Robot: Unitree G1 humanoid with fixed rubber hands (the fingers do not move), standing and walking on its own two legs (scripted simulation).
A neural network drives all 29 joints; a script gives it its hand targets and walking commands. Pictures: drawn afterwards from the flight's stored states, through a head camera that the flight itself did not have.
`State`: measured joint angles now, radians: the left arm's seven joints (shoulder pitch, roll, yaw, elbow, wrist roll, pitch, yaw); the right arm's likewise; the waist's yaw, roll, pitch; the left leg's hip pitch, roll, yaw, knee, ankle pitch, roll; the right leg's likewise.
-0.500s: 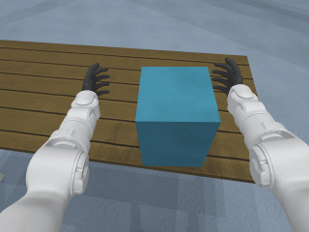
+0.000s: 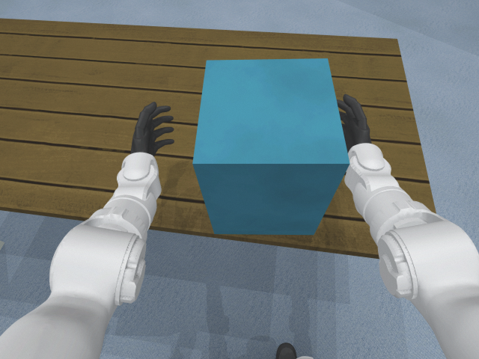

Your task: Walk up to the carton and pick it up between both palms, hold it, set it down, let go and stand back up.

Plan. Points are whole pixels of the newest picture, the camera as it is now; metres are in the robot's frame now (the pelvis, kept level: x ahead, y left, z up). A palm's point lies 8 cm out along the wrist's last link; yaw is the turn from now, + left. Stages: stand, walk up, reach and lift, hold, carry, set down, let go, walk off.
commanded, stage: reach and lift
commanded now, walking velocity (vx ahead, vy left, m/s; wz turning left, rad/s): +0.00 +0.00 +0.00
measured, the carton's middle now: (265, 155) +0.47 -0.04 +0.02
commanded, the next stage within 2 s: none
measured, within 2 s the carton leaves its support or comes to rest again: neither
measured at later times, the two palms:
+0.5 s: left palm (168, 149) +0.47 +0.12 +0.07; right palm (342, 148) +0.45 -0.17 +0.06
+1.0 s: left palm (167, 153) +0.46 +0.12 +0.06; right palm (339, 154) +0.44 -0.17 +0.05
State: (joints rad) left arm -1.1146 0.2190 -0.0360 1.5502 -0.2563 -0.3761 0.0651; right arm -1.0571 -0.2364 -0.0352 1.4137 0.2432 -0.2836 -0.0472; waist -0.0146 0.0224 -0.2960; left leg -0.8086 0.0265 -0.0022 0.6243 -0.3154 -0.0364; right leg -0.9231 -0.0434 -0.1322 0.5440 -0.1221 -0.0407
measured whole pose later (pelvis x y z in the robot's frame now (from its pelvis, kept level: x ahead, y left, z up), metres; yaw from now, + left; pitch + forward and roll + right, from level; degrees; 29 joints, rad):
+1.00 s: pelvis +0.03 +0.01 +0.03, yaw -2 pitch +17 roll -1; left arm -0.86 -0.07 0.59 1.13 0.41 -0.36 0.07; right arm -0.82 0.01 -0.67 1.12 -0.49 -0.42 -0.07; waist 0.00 0.05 -0.08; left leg -0.39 0.04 0.02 0.38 -0.28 -0.01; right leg -0.51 -0.01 -0.11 0.29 -0.07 -0.01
